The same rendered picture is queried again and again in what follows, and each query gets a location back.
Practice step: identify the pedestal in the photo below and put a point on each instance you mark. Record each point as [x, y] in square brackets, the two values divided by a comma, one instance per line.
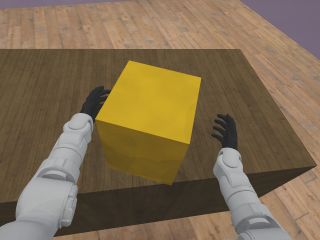
[42, 89]

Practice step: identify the left robot forearm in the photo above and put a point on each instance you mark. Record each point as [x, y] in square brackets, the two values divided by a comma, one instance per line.
[67, 154]

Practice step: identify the left robot hand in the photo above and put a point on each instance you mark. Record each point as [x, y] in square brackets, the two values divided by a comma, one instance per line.
[92, 104]

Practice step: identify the right robot hand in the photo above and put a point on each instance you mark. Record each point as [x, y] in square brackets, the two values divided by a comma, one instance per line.
[230, 138]

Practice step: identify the robot left upper arm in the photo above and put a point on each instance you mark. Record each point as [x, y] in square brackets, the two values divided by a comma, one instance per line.
[48, 205]

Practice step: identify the carton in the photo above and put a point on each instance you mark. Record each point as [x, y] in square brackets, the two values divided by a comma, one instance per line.
[146, 122]

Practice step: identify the right robot forearm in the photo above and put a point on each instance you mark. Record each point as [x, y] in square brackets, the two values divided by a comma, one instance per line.
[247, 211]

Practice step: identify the robot right upper arm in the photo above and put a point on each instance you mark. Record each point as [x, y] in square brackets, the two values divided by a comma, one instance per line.
[275, 233]

